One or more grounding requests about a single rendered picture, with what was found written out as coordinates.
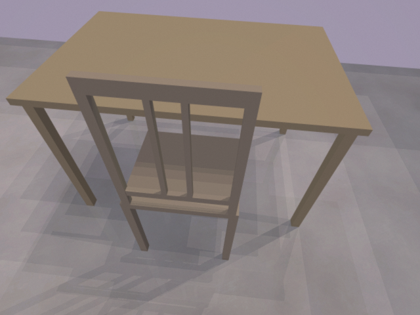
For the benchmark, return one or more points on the chair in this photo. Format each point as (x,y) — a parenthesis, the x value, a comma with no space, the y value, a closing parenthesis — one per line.
(174,172)

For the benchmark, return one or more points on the table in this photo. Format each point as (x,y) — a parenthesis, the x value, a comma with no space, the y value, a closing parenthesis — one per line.
(304,86)

